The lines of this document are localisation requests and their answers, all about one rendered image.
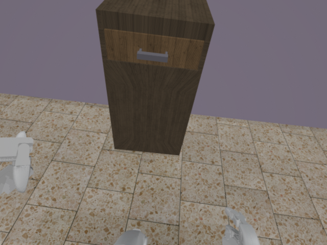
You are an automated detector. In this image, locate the handle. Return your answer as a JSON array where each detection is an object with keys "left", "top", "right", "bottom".
[{"left": 137, "top": 48, "right": 168, "bottom": 63}]

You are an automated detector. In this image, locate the left robot hand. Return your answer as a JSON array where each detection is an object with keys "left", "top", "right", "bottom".
[{"left": 0, "top": 131, "right": 34, "bottom": 195}]

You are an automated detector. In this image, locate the cabinet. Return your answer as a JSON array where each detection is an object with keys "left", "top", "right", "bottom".
[{"left": 96, "top": 0, "right": 215, "bottom": 155}]

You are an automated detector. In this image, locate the right robot hand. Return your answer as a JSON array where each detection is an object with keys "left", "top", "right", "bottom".
[{"left": 222, "top": 207, "right": 260, "bottom": 245}]

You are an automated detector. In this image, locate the drawer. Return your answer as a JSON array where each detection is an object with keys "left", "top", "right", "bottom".
[{"left": 104, "top": 29, "right": 204, "bottom": 70}]

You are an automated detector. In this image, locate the robot left thigh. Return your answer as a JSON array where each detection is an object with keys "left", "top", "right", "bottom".
[{"left": 114, "top": 230, "right": 148, "bottom": 245}]

